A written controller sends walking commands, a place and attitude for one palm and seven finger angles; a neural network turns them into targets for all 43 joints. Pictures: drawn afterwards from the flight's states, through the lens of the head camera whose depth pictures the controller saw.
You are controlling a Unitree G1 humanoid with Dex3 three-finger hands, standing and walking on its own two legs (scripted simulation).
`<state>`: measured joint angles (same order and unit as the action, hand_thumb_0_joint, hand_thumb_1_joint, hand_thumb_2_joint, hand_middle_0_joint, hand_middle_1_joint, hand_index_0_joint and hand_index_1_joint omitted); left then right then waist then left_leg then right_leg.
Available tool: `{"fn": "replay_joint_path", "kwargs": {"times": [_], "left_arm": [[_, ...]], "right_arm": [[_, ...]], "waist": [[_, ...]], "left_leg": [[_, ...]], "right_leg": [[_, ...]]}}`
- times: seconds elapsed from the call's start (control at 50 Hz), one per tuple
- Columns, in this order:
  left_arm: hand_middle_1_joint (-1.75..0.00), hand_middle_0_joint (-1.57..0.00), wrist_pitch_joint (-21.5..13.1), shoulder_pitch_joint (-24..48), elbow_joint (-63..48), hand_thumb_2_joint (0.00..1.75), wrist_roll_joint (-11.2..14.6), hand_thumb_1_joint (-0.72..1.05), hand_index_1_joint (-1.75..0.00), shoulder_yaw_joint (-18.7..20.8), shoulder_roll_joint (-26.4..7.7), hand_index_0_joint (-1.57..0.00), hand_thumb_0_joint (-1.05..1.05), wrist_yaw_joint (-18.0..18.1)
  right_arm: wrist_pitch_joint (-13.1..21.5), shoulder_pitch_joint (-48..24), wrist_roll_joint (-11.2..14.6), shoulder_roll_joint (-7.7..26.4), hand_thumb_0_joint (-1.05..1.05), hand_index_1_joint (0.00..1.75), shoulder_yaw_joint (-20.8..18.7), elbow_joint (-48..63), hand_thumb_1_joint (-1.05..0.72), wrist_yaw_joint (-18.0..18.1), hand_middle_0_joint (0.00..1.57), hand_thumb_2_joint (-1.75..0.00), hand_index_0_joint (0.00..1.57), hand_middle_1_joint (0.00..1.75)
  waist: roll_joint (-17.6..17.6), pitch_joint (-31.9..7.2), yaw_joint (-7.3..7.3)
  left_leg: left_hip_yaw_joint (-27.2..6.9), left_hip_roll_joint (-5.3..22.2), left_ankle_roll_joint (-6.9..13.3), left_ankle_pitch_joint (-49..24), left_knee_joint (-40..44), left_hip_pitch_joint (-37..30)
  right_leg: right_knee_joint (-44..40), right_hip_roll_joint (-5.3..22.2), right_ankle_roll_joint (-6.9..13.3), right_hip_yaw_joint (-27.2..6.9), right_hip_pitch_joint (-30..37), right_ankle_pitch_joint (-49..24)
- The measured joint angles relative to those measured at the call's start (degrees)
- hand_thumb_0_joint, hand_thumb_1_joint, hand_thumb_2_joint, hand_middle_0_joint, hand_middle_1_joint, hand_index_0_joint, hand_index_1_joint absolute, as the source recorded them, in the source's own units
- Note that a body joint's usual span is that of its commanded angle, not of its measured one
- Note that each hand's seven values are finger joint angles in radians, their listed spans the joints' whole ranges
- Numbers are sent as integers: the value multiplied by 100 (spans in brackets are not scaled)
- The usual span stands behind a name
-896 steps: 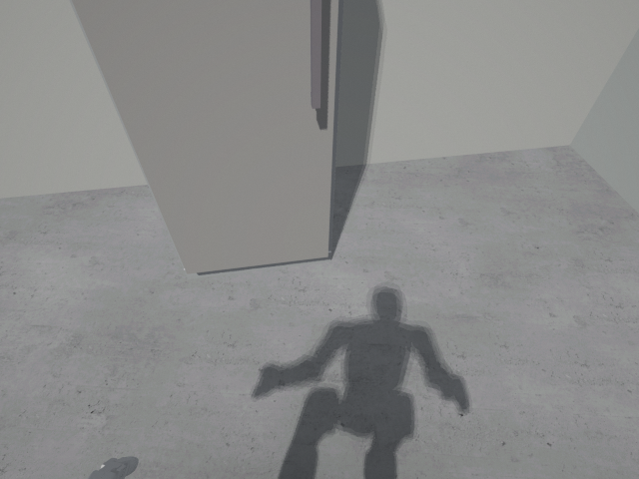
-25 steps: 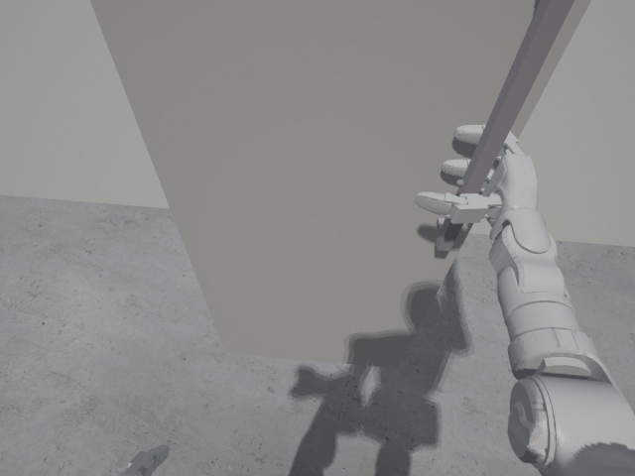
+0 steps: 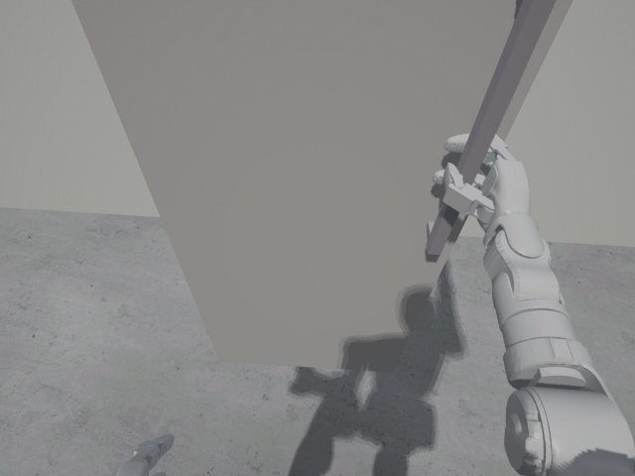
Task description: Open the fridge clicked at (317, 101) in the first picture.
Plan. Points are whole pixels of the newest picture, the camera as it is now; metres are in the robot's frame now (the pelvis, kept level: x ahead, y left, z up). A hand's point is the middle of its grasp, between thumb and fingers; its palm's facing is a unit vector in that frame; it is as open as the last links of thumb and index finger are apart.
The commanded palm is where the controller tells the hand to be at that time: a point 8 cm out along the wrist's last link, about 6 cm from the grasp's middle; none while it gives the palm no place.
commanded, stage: grip the handle and tug to test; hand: right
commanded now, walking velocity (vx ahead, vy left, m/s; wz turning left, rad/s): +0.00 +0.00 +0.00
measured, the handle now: (469, 146) +0.50 -0.14 +0.18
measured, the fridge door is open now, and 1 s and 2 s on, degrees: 0 7 38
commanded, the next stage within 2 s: pull the door a little, standing still in 0.62 s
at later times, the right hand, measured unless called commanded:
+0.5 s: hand (452, 190) +0.44 -0.12 +0.15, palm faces -0.02 +1.00 +0.02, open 5.5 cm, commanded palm +0.39 -0.17 +0.15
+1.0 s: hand (453, 222) +0.38 -0.11 +0.15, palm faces -0.04 +1.00 +0.01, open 5.7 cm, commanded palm +0.33 -0.17 +0.15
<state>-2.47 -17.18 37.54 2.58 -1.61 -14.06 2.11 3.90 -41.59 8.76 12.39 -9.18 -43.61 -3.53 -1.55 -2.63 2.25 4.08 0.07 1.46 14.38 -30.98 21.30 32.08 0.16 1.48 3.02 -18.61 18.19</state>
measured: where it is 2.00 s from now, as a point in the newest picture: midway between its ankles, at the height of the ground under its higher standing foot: outside the picture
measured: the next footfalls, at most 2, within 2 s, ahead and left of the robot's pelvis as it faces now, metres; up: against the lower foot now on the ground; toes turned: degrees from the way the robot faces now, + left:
none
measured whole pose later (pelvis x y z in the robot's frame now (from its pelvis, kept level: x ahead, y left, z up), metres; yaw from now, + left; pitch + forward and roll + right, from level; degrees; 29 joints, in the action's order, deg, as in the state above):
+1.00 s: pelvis +0.02 +0.00 +0.01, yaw +1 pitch +1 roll +0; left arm 0.3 -11.9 32.9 2.4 -2.3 -12.9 2.0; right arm -7.1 -20.3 9.7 8.7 -5.8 -14.7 -3.2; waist -2.3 -3.4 0.2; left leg 3.5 -0.4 1.6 14.6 -28.1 14.8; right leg 28.1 0.4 1.1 3.4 -11.4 18.0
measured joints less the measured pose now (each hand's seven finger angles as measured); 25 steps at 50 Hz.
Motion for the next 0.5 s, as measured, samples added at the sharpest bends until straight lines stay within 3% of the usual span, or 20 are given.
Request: {"fn": "replay_joint_path", "kwargs": {"times": [0.3, 0.5], "left_arm": [[-30, -20, 7, -51, -13, 90, -1, 90, -30, -5, 4, -20, 1, -10], [-30, -20, 43, -83, -94, 90, 2, 90, -30, 22, -2, -20, 1, -48]], "right_arm": [[33, 4, 21, 38, 1, 140, -31, -51, -74, 7, 38, -82, 39, 140], [-180, 507, 57, 34, 1, 140, -153, 630, -76, -11, 35, -79, 35, 140]], "waist": [[-9, 0, 26], [-20, -34, 47]], "left_leg": [[-28, -7, 4, -20, -1, 15], [-142, -61, 3, -26, 87, -82]], "right_leg": [[-10, 4, -1, 25, 2, -15], [-139, 43, -7, 138, 165, 2]]}}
